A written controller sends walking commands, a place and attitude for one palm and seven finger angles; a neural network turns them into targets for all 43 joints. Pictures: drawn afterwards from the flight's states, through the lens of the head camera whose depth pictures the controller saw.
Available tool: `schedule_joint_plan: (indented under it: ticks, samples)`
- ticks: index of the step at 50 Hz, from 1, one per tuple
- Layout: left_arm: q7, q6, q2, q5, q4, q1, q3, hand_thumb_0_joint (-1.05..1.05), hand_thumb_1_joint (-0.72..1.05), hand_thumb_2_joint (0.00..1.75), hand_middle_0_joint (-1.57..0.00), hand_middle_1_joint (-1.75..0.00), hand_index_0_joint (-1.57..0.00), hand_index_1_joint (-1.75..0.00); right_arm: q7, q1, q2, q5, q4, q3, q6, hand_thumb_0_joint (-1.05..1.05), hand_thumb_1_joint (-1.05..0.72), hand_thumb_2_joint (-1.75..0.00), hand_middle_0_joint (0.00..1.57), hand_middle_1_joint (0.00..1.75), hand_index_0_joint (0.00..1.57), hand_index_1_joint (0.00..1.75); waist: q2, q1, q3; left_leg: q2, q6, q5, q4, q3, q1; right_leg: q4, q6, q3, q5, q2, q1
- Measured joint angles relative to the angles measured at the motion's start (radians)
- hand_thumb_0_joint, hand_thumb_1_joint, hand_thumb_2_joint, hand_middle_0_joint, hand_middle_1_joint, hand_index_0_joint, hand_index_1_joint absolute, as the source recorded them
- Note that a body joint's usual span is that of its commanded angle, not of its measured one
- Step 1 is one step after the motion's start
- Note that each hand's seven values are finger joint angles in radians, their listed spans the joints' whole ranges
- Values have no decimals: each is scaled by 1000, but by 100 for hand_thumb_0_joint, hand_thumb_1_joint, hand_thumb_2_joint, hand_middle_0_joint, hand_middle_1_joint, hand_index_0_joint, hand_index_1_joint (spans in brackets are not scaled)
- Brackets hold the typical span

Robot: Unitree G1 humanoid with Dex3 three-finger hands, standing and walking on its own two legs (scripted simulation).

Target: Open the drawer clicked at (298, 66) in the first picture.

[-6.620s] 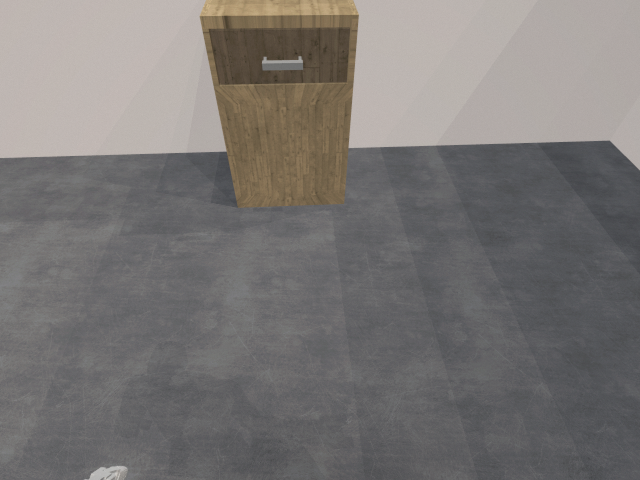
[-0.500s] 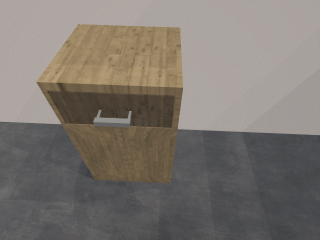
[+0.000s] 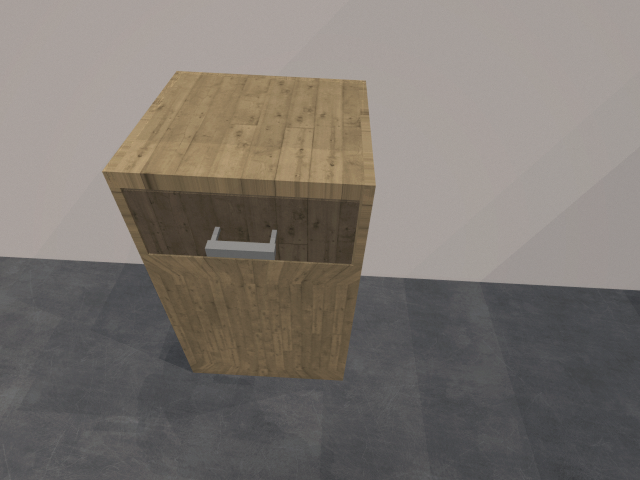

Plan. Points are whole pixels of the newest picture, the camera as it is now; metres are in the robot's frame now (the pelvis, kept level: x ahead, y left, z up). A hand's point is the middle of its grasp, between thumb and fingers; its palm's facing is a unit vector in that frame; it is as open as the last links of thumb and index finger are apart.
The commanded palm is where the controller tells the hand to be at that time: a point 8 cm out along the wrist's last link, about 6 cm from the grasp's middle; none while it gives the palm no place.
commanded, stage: shuffle to correct the standing spot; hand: left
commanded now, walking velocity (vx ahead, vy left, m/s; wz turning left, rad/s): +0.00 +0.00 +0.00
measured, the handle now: (243, 241) +0.56 +0.19 -0.09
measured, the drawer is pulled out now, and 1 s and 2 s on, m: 0.00 0.00 0.00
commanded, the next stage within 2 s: come to a stop and stand still in 0.08 s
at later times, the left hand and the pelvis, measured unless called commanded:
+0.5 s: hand out of the picture +0.00 +0.14 -0.18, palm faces +0.02 -0.98 -0.22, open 7.4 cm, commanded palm none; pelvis +0.04 -0.03 -0.01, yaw +0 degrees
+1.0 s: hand out of the picture +0.07 +0.13 -0.17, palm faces +0.04 -0.97 -0.23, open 7.3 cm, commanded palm none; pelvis +0.04 -0.05 +0.00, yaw +1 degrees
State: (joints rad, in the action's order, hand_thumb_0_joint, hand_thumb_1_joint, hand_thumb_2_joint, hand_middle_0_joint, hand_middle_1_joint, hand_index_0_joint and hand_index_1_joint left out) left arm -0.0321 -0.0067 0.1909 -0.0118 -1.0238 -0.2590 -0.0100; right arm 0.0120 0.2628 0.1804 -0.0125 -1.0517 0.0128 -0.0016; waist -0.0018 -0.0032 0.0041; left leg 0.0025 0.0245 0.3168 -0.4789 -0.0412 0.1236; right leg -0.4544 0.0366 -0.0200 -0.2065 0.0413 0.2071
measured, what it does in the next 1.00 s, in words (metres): shifts its weight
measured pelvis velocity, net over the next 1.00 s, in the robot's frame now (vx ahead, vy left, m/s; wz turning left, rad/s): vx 0.04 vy -0.05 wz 0.01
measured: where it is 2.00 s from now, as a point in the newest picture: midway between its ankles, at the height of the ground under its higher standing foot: outside the picture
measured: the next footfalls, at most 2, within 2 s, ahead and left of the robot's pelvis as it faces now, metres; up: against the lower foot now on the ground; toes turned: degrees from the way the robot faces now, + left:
none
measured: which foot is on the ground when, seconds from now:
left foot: down 0.00-1.00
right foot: down 0.00-1.00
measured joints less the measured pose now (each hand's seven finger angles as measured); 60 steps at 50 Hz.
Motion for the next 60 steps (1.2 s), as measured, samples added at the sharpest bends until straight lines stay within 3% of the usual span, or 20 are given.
schedule_joint_plan:
  ticks: [5,11,15,28,44,60]
  samples:
    - [0,-3,-21,-4,-38,-49,1,0,91,90,-19,-30,-19,-30,1,30,-16,1,-35,-2,3,0,-91,-89,20,30,20,30,-6,2,8,7,6,-7,11,-5,-4,5,4,5,6,7,0]
    - [12,-14,-41,-21,-72,-131,13,0,91,90,-19,-30,-19,-30,5,93,-31,-2,-61,-19,16,0,-91,-89,20,30,20,30,-8,4,-3,4,5,18,3,-16,-15,-53,-25,2,-56,10,17]
    - [-7,16,-50,-15,-100,-142,-3,0,91,90,-19,-30,-19,-30,4,113,-25,-1,-35,-9,6,0,-91,-89,20,30,20,30,8,5,16,-13,-9,65,-79,-16,40,-108,-12,-5,-67,1,63]
    - [-3,35,-80,-1,-110,-54,5,0,91,90,-19,-30,-19,-30,26,65,-40,-2,-32,9,-15,1,-92,-89,20,30,20,30,68,-5,10,-36,-45,90,-57,9,-4,-139,-43,-33,-137,-18,35]
    - [-4,33,-43,2,-70,30,25,1,93,90,-20,-30,-20,-30,24,29,-15,1,-58,-2,-11,0,-91,-89,20,30,20,30,48,-4,29,-64,-77,42,35,28,-41,-62,-73,-57,-105,-47,-2]
    - [2,21,-46,2,-92,-4,23,0,93,90,-20,-30,-20,-30,24,34,-39,3,-76,3,-13,0,-91,-89,20,30,20,30,32,4,40,-66,-74,23,59,23,-47,-24,-70,-54,-77,-51,-13]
